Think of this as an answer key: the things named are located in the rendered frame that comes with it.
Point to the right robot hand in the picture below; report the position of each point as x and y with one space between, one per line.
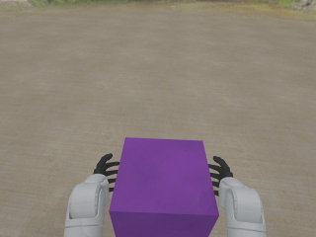
224 172

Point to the robot left forearm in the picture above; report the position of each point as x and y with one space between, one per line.
85 215

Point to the left robot hand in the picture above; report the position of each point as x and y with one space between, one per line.
102 166

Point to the robot right forearm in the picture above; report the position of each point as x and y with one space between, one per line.
244 212

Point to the carton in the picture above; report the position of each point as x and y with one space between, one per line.
163 188

